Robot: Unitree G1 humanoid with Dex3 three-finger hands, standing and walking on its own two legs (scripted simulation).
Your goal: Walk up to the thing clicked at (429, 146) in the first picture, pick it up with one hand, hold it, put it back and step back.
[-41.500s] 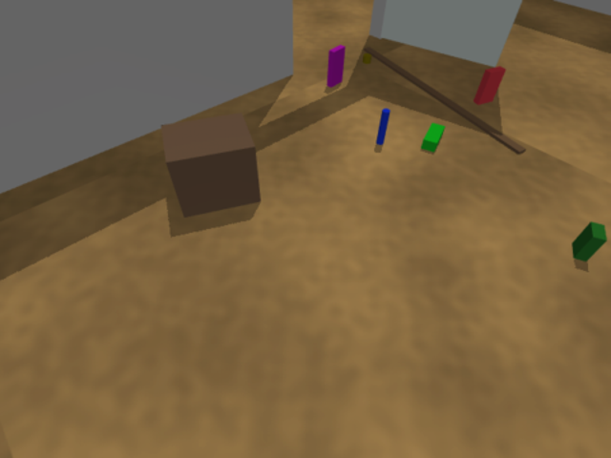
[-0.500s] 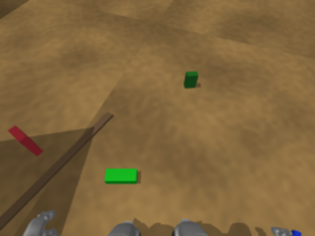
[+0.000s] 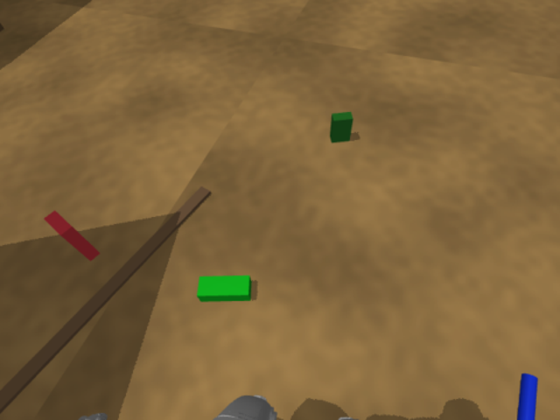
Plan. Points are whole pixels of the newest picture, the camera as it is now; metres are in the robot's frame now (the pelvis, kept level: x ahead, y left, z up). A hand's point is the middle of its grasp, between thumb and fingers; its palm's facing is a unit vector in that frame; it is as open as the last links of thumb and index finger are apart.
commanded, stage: step back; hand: left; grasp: from above
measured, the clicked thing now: (225, 288) +0.58 +0.29 -0.73
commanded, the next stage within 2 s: none
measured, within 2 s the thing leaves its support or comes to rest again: neither
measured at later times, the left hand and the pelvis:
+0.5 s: hand out of the picture -0.07 +0.27 -0.15, palm faces -0.04 -0.91 -0.42, open 7.4 cm; pelvis -0.17 -0.01 -0.01, yaw -3 degrees
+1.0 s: hand out of the picture -0.23 +0.29 -0.15, palm faces +0.06 -0.90 -0.43, open 7.4 cm; pelvis -0.36 +0.00 -0.02, yaw +5 degrees
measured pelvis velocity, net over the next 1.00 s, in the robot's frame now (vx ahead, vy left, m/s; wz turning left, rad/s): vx -0.36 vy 0.00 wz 0.08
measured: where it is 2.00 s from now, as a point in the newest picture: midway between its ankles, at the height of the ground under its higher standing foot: outside the picture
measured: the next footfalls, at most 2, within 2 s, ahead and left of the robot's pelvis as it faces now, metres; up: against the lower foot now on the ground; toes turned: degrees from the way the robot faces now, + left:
left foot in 0.12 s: -0.02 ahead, +0.12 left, +0.00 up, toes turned +0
right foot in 0.52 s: -0.16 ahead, -0.13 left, +0.00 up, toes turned +0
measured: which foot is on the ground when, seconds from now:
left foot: up 0.00-0.10, down 0.12-0.56, up 0.58-0.92, down 0.94-1.00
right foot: down 0.00-0.16, up 0.18-0.50, down 0.52-0.98, up 1.00-1.00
